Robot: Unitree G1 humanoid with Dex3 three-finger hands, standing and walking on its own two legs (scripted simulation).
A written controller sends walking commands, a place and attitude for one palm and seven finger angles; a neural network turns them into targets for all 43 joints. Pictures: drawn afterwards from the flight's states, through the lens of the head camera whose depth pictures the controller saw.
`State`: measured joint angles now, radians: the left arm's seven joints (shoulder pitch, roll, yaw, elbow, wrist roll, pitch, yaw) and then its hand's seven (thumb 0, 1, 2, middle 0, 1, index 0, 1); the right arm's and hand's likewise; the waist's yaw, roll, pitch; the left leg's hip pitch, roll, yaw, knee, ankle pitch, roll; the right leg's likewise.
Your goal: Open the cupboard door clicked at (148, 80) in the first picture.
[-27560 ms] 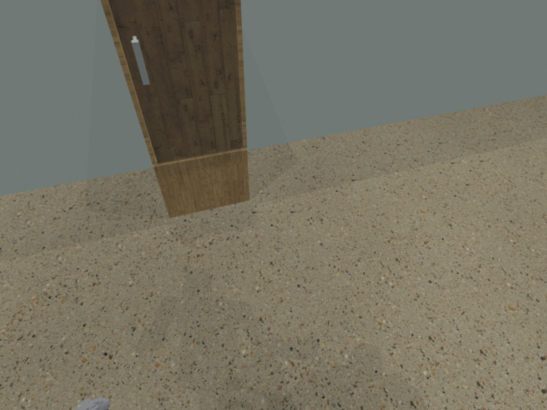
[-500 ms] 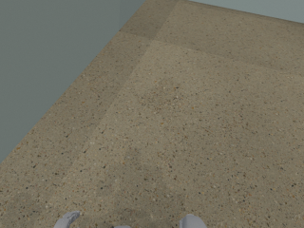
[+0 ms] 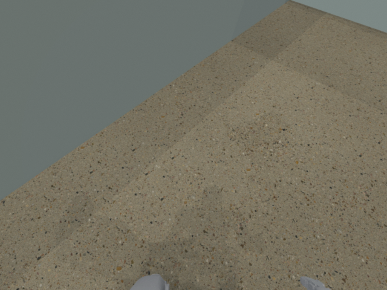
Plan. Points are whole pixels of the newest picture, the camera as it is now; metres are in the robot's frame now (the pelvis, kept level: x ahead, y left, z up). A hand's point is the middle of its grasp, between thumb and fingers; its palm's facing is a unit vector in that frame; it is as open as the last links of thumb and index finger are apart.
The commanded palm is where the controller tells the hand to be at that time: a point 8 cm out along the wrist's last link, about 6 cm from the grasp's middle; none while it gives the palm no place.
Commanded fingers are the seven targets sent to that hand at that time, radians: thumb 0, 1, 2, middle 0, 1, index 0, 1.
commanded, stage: turn to face it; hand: left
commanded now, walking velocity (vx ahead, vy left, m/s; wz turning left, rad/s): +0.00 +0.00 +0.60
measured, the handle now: out of the picture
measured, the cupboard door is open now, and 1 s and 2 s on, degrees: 49 49 49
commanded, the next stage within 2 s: none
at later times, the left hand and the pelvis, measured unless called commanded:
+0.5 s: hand out of the picture +0.06 +0.19 -0.15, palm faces +0.28 -0.91 -0.31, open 7.4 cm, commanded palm none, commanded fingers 0.00 0.90 0.90 -0.20 -0.30 -0.20 -0.30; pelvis +0.01 -0.05 -0.01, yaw +17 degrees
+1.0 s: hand out of the picture -0.05 +0.18 -0.17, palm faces +0.59 -0.76 -0.26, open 7.4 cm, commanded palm none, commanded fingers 0.00 0.90 0.90 -0.20 -0.30 -0.20 -0.30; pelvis +0.02 -0.04 +0.00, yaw +36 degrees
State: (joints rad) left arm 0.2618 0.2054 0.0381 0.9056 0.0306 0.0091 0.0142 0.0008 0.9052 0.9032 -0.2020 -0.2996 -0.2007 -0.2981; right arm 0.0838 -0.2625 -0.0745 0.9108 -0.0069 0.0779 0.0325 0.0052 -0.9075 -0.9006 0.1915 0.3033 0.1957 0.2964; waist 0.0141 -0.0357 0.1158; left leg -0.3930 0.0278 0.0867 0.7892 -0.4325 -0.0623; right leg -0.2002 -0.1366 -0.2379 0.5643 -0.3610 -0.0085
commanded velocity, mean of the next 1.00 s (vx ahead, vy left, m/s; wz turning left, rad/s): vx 0.00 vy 0.00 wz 0.60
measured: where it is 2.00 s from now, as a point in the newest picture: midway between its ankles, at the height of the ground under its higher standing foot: outside the picture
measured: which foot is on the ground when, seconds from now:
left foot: up 0.00-0.04, down 0.06-0.42, up 0.44-0.80, down 0.82-1.00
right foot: down 0.00-0.06, up 0.08-0.42, down 0.44-0.82, up 0.84-1.00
